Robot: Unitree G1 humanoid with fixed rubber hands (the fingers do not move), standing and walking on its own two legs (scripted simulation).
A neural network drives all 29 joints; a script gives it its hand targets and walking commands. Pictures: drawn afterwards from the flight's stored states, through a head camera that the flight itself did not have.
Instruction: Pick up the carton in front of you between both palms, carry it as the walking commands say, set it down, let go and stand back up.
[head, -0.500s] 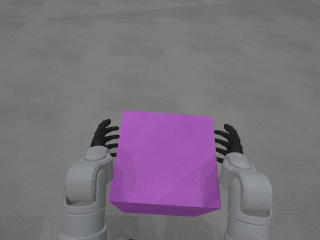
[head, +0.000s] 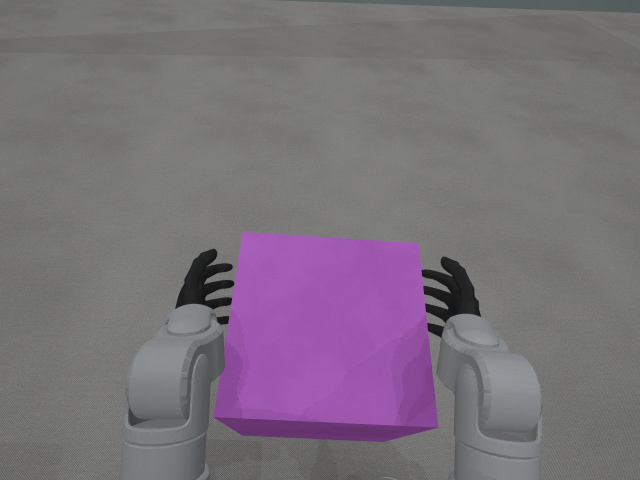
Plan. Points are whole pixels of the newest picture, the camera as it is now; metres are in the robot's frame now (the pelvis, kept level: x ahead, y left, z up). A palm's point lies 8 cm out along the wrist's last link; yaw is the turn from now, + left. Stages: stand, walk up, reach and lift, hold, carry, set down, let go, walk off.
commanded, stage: carry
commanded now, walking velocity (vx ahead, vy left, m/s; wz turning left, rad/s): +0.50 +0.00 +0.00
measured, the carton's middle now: (321, 349) +0.30 +0.00 +0.00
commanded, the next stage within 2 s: none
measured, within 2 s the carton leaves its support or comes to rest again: neither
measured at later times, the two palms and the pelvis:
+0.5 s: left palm (259, 147) +0.59 +0.12 +0.12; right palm (429, 158) +0.60 -0.16 +0.11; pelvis +0.33 -0.02 +0.00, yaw +2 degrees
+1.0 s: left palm (259, 67) +0.92 +0.17 +0.11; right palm (386, 73) +0.92 -0.12 +0.12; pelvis +0.66 +0.02 +0.01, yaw +0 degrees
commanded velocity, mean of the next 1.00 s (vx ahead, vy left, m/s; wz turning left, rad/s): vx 0.50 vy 0.00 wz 0.00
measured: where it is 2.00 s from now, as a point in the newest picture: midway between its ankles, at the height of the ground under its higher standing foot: (317, 227)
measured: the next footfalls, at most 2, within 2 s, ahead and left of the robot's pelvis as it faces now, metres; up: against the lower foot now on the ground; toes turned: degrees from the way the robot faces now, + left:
right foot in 0.10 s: +0.27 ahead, -0.12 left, +0.00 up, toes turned -10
left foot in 0.62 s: +0.61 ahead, +0.11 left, +0.00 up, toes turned +12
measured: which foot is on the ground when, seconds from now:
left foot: down 0.00-0.14, up 0.16-0.60, down 0.62-1.00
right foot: up 0.00-0.08, down 0.10-0.62, up 0.64-1.00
